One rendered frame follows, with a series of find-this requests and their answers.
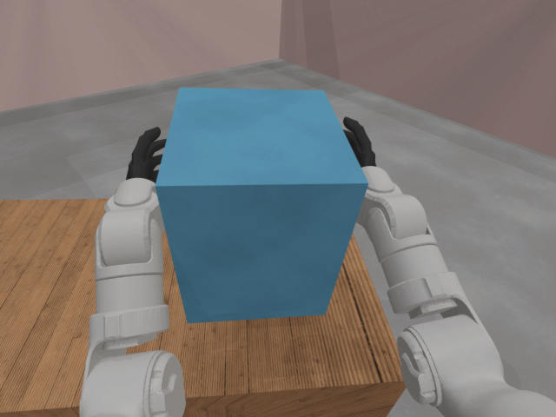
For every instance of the pedestal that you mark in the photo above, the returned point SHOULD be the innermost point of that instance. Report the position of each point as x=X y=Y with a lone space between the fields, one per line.
x=344 y=363

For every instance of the robot right upper arm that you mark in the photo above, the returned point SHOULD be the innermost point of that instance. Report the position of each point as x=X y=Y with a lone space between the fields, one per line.
x=450 y=364

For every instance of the robot left upper arm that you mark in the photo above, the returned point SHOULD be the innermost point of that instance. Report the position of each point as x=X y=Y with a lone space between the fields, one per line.
x=146 y=384

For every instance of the robot right forearm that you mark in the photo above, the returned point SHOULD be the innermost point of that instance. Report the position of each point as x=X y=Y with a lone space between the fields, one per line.
x=418 y=279

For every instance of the robot left hand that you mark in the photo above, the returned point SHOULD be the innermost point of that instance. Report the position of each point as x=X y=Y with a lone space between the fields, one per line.
x=143 y=162

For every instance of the robot left forearm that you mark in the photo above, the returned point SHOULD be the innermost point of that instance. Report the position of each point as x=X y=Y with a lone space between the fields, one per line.
x=128 y=269

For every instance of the carton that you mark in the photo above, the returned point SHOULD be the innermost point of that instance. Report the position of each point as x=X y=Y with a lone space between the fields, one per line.
x=259 y=191

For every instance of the robot right hand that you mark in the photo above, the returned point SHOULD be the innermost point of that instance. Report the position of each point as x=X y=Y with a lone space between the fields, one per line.
x=359 y=142

